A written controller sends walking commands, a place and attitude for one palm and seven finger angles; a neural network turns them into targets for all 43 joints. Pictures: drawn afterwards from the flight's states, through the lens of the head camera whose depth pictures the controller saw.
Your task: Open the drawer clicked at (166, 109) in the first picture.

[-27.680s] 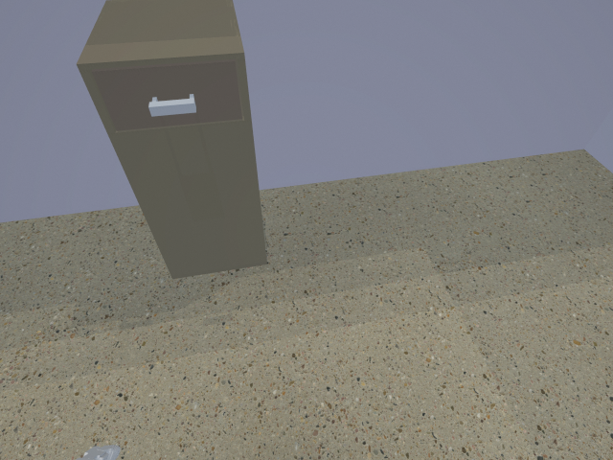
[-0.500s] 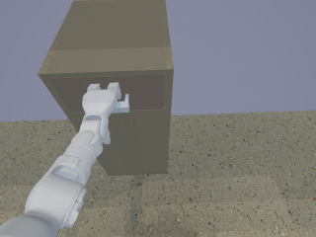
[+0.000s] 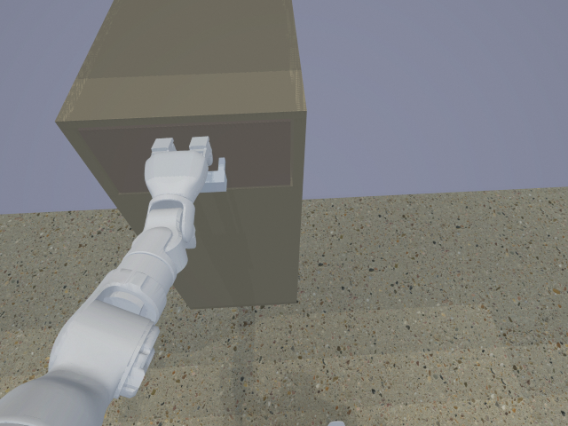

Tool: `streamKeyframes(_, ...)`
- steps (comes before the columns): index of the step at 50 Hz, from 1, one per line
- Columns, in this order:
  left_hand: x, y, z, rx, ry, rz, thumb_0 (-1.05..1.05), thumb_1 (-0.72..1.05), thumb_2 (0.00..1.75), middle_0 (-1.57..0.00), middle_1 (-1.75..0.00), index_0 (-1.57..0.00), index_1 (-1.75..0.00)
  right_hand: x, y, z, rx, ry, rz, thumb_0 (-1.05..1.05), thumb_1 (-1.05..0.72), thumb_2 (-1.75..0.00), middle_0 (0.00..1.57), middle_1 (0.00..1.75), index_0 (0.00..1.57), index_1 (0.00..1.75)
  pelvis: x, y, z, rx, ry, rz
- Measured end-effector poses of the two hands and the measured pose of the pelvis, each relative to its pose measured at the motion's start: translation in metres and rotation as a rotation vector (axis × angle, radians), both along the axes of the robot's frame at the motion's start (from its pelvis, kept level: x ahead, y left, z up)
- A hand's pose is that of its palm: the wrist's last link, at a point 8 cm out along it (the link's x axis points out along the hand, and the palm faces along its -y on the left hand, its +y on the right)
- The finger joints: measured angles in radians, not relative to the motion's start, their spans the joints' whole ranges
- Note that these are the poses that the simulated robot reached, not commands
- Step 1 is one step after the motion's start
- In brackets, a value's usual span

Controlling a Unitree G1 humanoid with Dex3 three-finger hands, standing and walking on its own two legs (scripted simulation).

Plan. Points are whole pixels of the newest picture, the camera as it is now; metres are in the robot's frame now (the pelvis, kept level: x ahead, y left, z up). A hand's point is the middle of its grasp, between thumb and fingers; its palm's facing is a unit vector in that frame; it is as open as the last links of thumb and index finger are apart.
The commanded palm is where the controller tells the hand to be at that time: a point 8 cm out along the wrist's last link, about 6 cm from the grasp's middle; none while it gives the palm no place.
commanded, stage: lower the fingers behind the handle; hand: left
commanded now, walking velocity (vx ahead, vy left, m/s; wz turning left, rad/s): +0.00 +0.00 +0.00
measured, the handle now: (194, 173) +0.52 +0.14 +0.02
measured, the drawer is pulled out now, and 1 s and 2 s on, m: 0.00 0.00 0.00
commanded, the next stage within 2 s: lift the fingers back up to retry in 0.30 s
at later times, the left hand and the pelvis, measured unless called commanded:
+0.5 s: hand (187, 194) +0.46 +0.15 +0.03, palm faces +0.00 -0.01 -1.00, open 13.8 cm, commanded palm +0.44 +0.15 +0.07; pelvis +0.00 +0.00 +0.00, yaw +0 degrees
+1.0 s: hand (188, 170) +0.47 +0.14 +0.08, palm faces +0.02 -0.04 -1.00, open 13.6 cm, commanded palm +0.44 +0.15 +0.14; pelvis +0.02 +0.00 +0.02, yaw +0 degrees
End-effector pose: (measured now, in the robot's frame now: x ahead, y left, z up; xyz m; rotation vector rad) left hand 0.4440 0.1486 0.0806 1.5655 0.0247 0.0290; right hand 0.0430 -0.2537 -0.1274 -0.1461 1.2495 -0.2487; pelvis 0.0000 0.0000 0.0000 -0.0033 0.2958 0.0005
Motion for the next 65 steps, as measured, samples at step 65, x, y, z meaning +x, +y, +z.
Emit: streamKeyframes(65, -0.003, -0.013, 0.057, -0.032, 0.009, -0.039, 0.00, -0.49, 0.30, -0.32, -1.20, -0.32, -1.20, 0.097, -0.007, 0.024, 0.018, -0.163, 0.072, 0.01, -0.91, -0.90, 0.20, 0.30, 0.21, 0.30, 0.024, -0.012, 0.021, 0.012, -0.113, 0.012)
